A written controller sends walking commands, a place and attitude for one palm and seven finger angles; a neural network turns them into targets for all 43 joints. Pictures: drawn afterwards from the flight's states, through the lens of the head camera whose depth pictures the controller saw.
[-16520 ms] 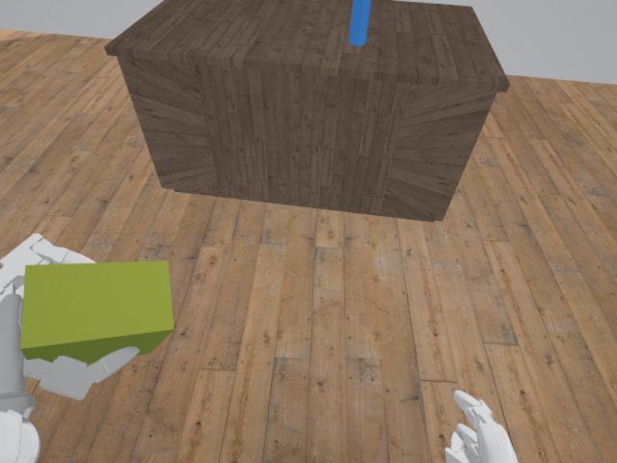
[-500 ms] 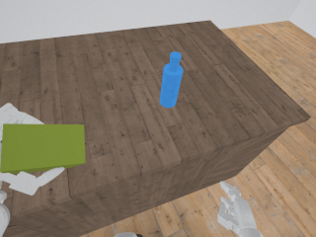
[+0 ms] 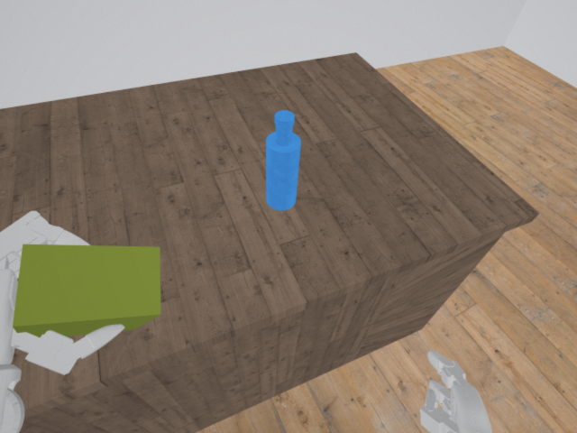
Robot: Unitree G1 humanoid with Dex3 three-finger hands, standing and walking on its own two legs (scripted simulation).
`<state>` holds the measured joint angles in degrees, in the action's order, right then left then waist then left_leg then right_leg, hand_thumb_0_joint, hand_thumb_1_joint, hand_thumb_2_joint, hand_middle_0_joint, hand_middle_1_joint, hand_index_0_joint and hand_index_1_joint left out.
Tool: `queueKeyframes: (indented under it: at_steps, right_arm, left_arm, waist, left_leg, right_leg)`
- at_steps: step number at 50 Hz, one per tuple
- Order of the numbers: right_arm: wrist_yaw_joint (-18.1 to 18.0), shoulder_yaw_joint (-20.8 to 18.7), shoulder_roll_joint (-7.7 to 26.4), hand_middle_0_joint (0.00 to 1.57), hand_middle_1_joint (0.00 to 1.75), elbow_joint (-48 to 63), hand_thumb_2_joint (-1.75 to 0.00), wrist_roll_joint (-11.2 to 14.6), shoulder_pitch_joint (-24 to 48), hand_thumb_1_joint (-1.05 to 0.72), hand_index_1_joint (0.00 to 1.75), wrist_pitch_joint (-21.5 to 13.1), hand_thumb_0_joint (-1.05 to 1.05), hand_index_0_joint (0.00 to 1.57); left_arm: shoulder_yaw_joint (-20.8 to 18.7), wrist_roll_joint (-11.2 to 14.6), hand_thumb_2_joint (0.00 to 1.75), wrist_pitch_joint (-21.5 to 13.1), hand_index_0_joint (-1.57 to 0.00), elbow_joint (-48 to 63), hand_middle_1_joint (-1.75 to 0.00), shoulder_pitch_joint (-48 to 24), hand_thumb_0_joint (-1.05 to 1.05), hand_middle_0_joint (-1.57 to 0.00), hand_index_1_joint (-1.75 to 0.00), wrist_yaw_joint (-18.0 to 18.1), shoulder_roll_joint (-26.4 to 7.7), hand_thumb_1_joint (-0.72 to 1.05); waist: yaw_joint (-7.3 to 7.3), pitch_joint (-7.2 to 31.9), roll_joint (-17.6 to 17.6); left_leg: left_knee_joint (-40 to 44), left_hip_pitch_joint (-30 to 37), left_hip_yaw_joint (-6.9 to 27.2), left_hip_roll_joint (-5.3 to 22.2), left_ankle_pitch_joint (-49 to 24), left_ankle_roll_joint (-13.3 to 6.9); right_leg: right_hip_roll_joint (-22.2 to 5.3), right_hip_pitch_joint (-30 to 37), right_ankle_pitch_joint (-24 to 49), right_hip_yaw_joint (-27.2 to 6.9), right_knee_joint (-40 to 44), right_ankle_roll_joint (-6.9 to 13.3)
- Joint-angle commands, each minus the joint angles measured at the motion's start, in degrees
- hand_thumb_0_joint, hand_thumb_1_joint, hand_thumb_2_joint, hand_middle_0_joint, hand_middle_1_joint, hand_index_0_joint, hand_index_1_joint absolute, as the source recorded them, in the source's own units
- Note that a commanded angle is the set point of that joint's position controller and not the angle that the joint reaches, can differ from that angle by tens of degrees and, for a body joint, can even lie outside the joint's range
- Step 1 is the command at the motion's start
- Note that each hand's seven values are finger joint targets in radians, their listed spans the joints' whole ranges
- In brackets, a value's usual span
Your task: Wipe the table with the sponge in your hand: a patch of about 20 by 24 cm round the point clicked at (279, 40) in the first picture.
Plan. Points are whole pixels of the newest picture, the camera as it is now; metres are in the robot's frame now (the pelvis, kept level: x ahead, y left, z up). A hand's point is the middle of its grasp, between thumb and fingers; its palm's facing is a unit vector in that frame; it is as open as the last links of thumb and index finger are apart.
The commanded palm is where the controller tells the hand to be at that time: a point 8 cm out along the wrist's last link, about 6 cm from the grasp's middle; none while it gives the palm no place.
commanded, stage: come to a stop and stand still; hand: left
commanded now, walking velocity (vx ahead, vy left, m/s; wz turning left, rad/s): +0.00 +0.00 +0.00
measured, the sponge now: (108, 294) +0.23 +0.21 +0.14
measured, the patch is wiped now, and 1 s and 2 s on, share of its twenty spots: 0.00 0.00 0.00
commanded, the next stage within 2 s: look again from close up in 0.92 s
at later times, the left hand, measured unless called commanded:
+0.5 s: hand (63, 271) +0.25 +0.26 +0.14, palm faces +0.30 -0.86 -0.42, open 10.3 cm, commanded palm +0.19 +0.30 +0.18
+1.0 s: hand (50, 251) +0.26 +0.28 +0.16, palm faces +0.37 -0.84 -0.39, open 10.3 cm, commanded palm +0.20 +0.30 +0.18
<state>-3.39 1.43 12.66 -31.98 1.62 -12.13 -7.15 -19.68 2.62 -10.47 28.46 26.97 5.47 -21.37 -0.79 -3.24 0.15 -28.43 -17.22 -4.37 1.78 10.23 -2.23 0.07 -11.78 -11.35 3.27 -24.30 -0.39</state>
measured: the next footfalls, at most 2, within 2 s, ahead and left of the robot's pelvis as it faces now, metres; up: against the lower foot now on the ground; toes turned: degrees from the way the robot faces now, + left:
none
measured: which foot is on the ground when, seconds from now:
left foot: down 0.00-1.00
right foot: down 0.00-1.00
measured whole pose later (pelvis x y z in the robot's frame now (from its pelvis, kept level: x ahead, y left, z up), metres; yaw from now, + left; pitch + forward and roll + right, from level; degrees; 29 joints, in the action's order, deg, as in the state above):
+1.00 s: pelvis +0.04 +0.02 +0.00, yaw +0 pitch +0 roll -2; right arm -1.8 0.9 11.0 -31.1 1.1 -9.4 -5.9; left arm -21.8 2.2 -11.4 29.7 24.9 5.8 -22.2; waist 1.5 -4.9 -2.2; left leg -28.2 -14.5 -5.0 -0.1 14.0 -3.8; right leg -1.7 -8.1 -13.7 2.7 -21.9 -2.5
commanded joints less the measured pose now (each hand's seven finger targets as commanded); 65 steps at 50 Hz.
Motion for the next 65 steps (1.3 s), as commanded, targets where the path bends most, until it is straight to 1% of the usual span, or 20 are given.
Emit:
queueKeyframes:
  at_steps: [1, 6, 7, 8, 9, 10, 14, 15, 19, 20, 24, 27, 33, 35, 39, 47, 54, 55, 64, 65]
  right_arm:
    - [-0.4, -2.9, 6.6, 0.2, 0.3, 9.4, -0.9, 0.4, 5.6, -0.9, 0.3, -3.2, 0.0, 0.2]
    - [-0.5, -2.8, 6.5, 0.2, 0.3, 9.4, -0.9, 0.4, 5.8, -0.9, 0.3, -3.3, 0.0, 0.2]
    - [0.1, -4.2, 7.7, 0.2, 0.3, 6.4, -0.9, -4.3, 0.6, -0.9, 0.3, -5.1, 0.0, 0.2]
    - [0.1, -1.6, 0.8, 0.2, 0.3, 3.1, -0.9, -2.1, 2.9, -0.9, 0.3, -4.5, 0.0, 0.2]
    - [1.0, -4.0, 5.5, 0.2, 0.3, 6.9, -0.9, -1.1, 3.8, -0.9, 0.3, -4.2, 0.0, 0.2]
    - [1.0, -4.6, 5.4, 0.2, 0.3, 7.0, -0.9, -0.6, 1.1, -0.9, 0.3, -4.8, 0.0, 0.2]
    - [3.0, -3.6, 5.2, 0.2, 0.3, 8.0, -0.9, 0.3, 5.7, -0.9, 0.3, -6.2, 0.0, 0.2]
    - [3.2, -3.6, 5.4, 0.2, 0.3, 8.6, -0.9, 0.3, 5.5, -0.9, 0.3, -6.2, 0.0, 0.2]
    - [2.6, -3.3, 5.9, 0.2, 0.3, 8.4, -0.9, -0.1, 6.1, -0.9, 0.3, -5.7, 0.0, 0.2]
    - [2.2, -3.3, 5.4, 0.2, 0.3, 8.7, -0.9, -0.3, 5.2, -0.9, 0.3, -5.4, 0.0, 0.2]
    - [1.3, -3.1, 5.3, 0.2, 0.3, 8.5, -0.9, -0.5, 5.6, -0.9, 0.3, -5.2, 0.0, 0.2]
    - [1.2, -3.2, 4.9, 0.2, 0.3, 8.2, -0.9, -0.9, 4.5, -0.9, 0.3, -5.8, 0.0, 0.2]
    - [2.4, -4.0, 5.7, 0.2, 0.3, 7.3, -0.9, -0.9, 3.5, -0.9, 0.3, -5.8, 0.0, 0.2]
    - [2.6, -3.8, 5.5, 0.2, 0.3, 7.2, -0.9, -0.9, 3.5, -0.9, 0.3, -4.7, 0.0, 0.2]
    - [2.1, -3.9, 5.8, 0.2, 0.3, 8.0, -0.9, -0.3, 5.2, -0.9, 0.3, -2.8, 0.0, 0.2]
    - [1.2, -3.8, 5.7, 0.2, 0.3, 9.1, -0.9, -0.3, 5.2, -0.9, 0.3, -1.6, 0.0, 0.2]
    - [0.8, -3.6, 5.9, 0.2, 0.3, 8.8, -0.9, -0.2, 6.1, -0.9, 0.3, -1.2, 0.0, 0.2]
    - [0.7, -3.5, 5.3, 0.2, 0.3, 9.0, -0.9, -0.2, 5.4, -0.9, 0.3, -0.9, 0.0, 0.2]
    - [0.6, -3.4, 5.7, 0.2, 0.3, 9.2, -0.9, -0.2, 6.5, -0.9, 0.3, -1.2, 0.0, 0.2]
    - [0.6, -3.3, 5.2, 0.2, 0.3, 9.3, -0.9, -0.4, 6.1, -0.9, 0.3, -1.1, 0.0, 0.2]
  left_arm:
    - [-6.6, 0.9, 1.3, -2.9, -1.2, 10.8, -1.6, -3.6, 0.0, -1.2, -1.6, 1.3, -8.9, 0.1]
    - [-5.6, 0.8, 1.3, -2.8, -1.2, 11.6, -1.6, -5.3, 0.0, -1.2, -1.6, 1.2, -8.6, 0.1]
    - [-40.2, -7.4, 1.3, -8.5, -1.2, 20.7, -1.6, -59.4, 0.0, -1.2, -1.6, 1.3, -55.7, 0.1]
    - [-14.8, -1.8, 1.3, -6.2, -1.2, -10.2, -1.6, -27.6, 0.0, -1.2, -1.6, -1.0, -17.9, 0.1]
    - [-14.4, -0.1, 1.3, -5.9, -1.2, 0.2, -1.6, -18.3, 0.0, -1.2, -1.6, 0.3, -16.5, 0.1]
    - [-8.8, -0.8, 1.3, -6.0, -1.2, -5.1, -1.6, -18.6, 0.0, -1.2, -1.6, -0.6, -10.3, 0.1]
    - [-1.6, 0.4, 1.3, -7.0, -1.2, 6.6, -1.6, -9.0, 0.0, -1.2, -1.6, -1.1, -4.2, 0.1]
    - [-0.8, -0.3, 1.3, -6.9, -1.2, 8.9, -1.6, -9.1, 0.0, -1.2, -1.6, -1.0, -4.2, 0.1]
    - [-11.1, -1.1, 1.3, -6.6, -1.2, 8.7, -1.6, -7.6, 0.0, -1.2, -1.6, 1.1, -13.7, 0.1]
    - [-9.8, -0.9, 1.3, -6.9, -1.2, 8.3, -1.6, -8.7, 0.0, -1.2, -1.6, 1.0, -11.2, 0.1]
    - [-12.5, -0.6, 1.3, -7.4, -1.2, 10.4, -1.6, -12.4, 0.0, -1.2, -1.6, 1.2, -13.9, 0.1]
    - [-9.6, -0.7, 1.3, -7.9, -1.2, 12.9, -1.6, -12.5, 0.0, -1.2, -1.6, 1.0, -11.7, 0.1]
    - [-6.4, -1.1, 1.3, -6.8, -1.2, 15.6, -1.6, -6.6, 0.0, -1.2, -1.6, 1.2, -8.5, 0.1]
    - [-6.3, -1.0, 1.3, -6.1, -1.2, 12.0, -1.6, -3.5, 0.0, -1.2, -1.6, 1.0, -7.2, 0.1]
    - [-10.9, -0.5, 1.3, -5.6, -1.2, 11.7, -1.6, -3.5, 0.0, -1.2, -1.6, 1.4, -11.2, 0.1]
    - [-7.4, 0.1, 1.3, -5.1, -1.2, 15.7, -1.6, -5.8, 0.0, -1.2, -1.6, 1.4, -9.5, 0.1]
    - [-8.1, -0.1, 1.3, -4.0, -1.2, 12.0, -1.6, -5.6, 0.0, -1.2, -1.6, 2.0, -10.1, 0.1]
    - [-5.9, 0.1, 1.3, -3.9, -1.2, 10.5, -1.6, -5.4, 0.0, -1.2, -1.6, 1.6, -7.5, 0.1]
    - [-7.8, -0.3, 1.3, -4.2, -1.2, 11.3, -1.6, -6.5, 0.0, -1.2, -1.6, 1.8, -10.3, 0.1]
    - [-5.8, -0.1, 1.3, -4.3, -1.2, 11.2, -1.6, -6.2, 0.0, -1.2, -1.6, 1.6, -8.0, 0.1]
  waist:
    - [0.25, 8.4, 0.9]
    - [0.47, 8.4, 2.6]
    - [4.71, 0.1, -6.4]
    - [1.76, 8.2, -7.2]
    - [3.8, 9.4, 2.9]
    - [2.86, 11.0, 4.8]
    - [3.29, 10.2, 9.3]
    - [3.23, 8.6, 7.9]
    - [3.43, 5.7, -0.4]
    - [2.7, 5.3, -1.8]
    - [2.03, 6.6, 2.8]
    - [1.95, 11.1, 6.6]
    - [1.74, 15.5, 5.6]
    - [1.69, 13.6, 4.0]
    - [1.65, 12.4, 3.6]
    - [1.51, 12.3, 6.3]
    - [1.81, 10.4, 3.0]
    - [1.51, 9.4, 2.0]
    - [1.67, 7.8, 2.9]
    - [1.45, 8.5, 2.2]
  left_leg:
    - [4.1, 6.7, 8.0, 4.9, 2.5, 0.5]
    - [5.7, 7.3, 8.4, 5.5, 3.3, 0.3]
    - [-2.2, -4.4, 3.7, 4.7, 4.0, 0.6]
    - [-2.0, 5.8, 4.7, -0.8, 1.7, 1.1]
    - [1.3, 9.8, 3.5, 0.3, 1.2, 1.4]
    - [1.6, 9.7, 1.4, 1.1, 1.9, 1.7]
    - [10.0, 6.9, 6.4, 5.0, 10.2, -0.5]
    - [12.1, 3.0, 7.8, 6.2, 14.4, -0.8]
    - [12.6, -1.9, 7.2, 5.8, 18.7, -0.3]
    - [11.8, -2.0, 7.6, 5.4, 18.1, -0.3]
    - [9.8, 2.7, 7.0, 4.5, 9.8, 0.4]
    - [7.3, 7.2, 6.7, 4.7, -0.4, 0.2]
    - [2.2, 14.6, 6.0, 5.3, -26.3, 1.8]
    - [2.3, 13.0, 6.1, 5.6, -26.1, 1.6]
    - [3.3, 10.8, 5.6, 5.0, -22.5, 2.2]
    - [4.0, 10.9, 5.5, 5.0, -17.6, 1.4]
    - [6.0, 8.3, 5.9, 4.8, -7.5, 0.8]
    - [6.2, 8.0, 6.1, 4.7, -5.8, 0.7]
    - [9.1, 4.6, 7.1, 4.5, 5.0, 0.2]
    - [8.7, 5.2, 7.1, 4.4, 4.3, 0.2]
  right_leg:
    - [-6.9, -2.7, 3.5, -6.7, 5.3, 2.6]
    - [-6.2, -2.5, 2.3, -6.0, 4.8, 2.2]
    - [-7.6, -7.9, 5.0, -10.8, 10.5, 1.1]
    - [-8.8, -9.1, 1.2, -12.1, 6.8, 4.9]
    - [-6.9, -6.0, 0.6, -11.1, 4.8, 4.9]
    - [-6.3, -4.2, 0.3, -10.7, 4.2, 4.7]
    - [-2.6, -0.4, -4.1, -5.1, -0.5, 1.3]
    - [-2.3, 1.4, -4.4, -3.8, -1.9, 1.0]
    - [-1.8, 2.1, -6.0, -3.1, -0.3, 0.6]
    - [-2.5, 1.8, -5.9, -2.9, 0.6, 0.9]
    - [-2.7, 0.6, -1.7, -3.5, 1.6, 1.3]
    - [-3.5, 3.3, 5.1, -3.3, 0.9, 1.6]
    - [-3.4, 3.8, 14.1, -1.8, -0.2, 1.2]
    - [-3.3, 3.6, 13.4, -1.0, 0.9, 1.0]
    - [-3.4, 4.6, 13.8, -1.5, 1.0, 1.2]
    - [-4.5, 5.8, 14.7, -2.4, 2.2, 1.3]
    - [-4.5, 5.8, 10.6, -2.7, 4.1, 1.0]
    - [-4.9, 5.4, 10.1, -2.7, 4.6, 1.2]
    - [-4.1, 5.2, 3.1, -3.0, 5.7, 1.2]
    - [-4.4, 5.5, 3.7, -3.0, 5.7, 1.4]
